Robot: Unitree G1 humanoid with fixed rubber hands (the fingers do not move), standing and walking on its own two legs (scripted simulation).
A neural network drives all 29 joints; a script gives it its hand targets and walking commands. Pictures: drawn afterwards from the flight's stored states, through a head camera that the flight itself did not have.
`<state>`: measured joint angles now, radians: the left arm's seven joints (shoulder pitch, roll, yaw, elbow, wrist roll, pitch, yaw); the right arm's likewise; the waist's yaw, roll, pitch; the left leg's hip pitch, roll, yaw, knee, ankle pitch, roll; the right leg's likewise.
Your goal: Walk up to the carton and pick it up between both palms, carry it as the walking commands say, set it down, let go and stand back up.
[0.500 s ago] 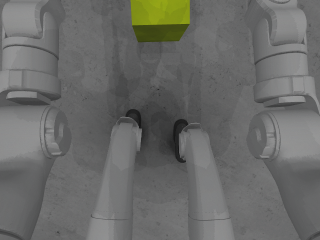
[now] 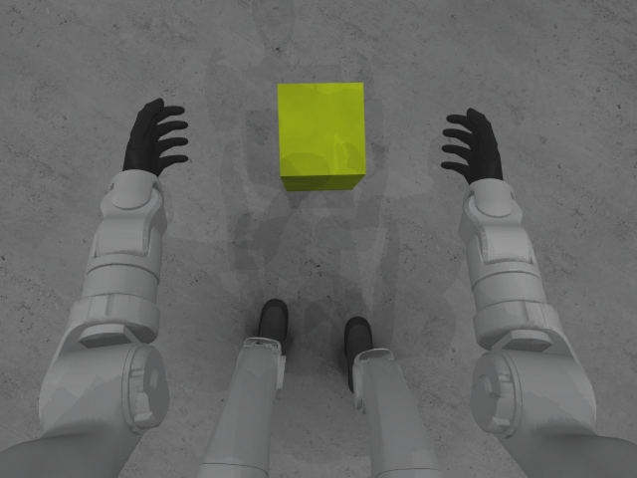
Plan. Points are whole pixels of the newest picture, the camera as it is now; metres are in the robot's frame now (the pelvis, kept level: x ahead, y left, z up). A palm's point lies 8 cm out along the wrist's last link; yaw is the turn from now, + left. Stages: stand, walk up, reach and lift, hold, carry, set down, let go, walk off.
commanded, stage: let go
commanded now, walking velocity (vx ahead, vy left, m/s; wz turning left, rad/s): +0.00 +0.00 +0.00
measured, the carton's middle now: (319, 144) +0.58 +0.02 -0.58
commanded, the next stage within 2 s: stand in 1.04 s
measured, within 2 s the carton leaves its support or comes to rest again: neither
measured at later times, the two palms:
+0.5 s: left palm (66, 376) +0.22 +0.24 -0.03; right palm (595, 374) +0.25 -0.24 -0.03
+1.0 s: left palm (35, 419) +0.20 +0.25 +0.00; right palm (612, 453) +0.19 -0.23 +0.01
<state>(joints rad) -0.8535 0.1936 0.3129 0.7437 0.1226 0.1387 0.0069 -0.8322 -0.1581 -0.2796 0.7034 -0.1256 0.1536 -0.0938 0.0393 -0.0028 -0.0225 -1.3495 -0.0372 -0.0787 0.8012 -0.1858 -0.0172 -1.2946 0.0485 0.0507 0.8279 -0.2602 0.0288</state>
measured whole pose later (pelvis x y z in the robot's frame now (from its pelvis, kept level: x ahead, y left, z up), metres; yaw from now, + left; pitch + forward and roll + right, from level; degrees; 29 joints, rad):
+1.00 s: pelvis +0.03 +0.01 +0.07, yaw -1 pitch -2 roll +0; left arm 0.20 0.18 0.11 0.45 0.08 0.14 -0.08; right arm 0.22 -0.16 -0.12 0.44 -0.09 0.14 0.09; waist 0.03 -0.03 0.04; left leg -0.21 -0.04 -0.03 0.47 -0.23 0.01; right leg -0.15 0.01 0.09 0.46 -0.28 0.01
